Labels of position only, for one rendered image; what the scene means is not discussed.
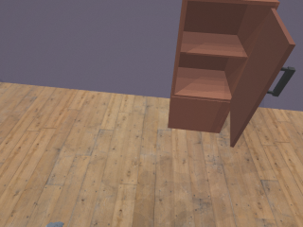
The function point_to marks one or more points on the cupboard door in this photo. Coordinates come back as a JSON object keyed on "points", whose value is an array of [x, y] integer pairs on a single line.
{"points": [[271, 50]]}

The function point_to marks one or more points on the handle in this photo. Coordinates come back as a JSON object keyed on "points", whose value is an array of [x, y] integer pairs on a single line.
{"points": [[289, 71]]}

